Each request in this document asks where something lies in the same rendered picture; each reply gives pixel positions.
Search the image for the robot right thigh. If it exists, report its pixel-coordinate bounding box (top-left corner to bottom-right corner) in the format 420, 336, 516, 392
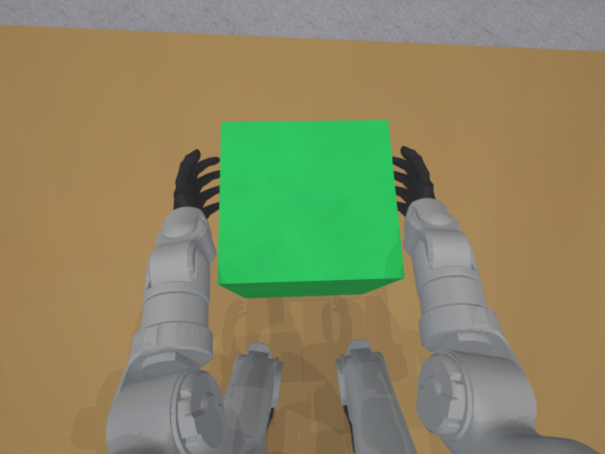
335, 347, 417, 454

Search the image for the left robot hand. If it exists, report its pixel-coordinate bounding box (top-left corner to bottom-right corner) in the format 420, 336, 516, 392
173, 149, 220, 219

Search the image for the robot left upper arm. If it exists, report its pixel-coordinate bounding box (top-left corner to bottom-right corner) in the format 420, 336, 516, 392
107, 368, 228, 454

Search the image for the robot left forearm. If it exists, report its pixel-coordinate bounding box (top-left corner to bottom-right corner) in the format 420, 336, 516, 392
106, 207, 216, 451

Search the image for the robot left thigh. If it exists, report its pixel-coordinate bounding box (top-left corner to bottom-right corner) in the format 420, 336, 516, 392
214, 350, 284, 454

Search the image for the robot thigh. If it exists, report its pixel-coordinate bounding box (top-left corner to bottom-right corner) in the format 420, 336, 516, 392
214, 350, 284, 454
335, 347, 417, 454

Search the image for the carton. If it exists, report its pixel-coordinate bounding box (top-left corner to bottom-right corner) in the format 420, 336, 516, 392
217, 120, 405, 298

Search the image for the robot right forearm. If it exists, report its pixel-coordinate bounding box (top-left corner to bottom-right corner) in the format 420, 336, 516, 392
403, 198, 537, 423

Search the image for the right robot hand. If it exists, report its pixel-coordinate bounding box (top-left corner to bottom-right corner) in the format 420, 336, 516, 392
392, 146, 436, 216

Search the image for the robot right upper arm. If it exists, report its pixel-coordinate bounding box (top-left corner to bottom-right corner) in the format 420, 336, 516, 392
415, 350, 600, 454

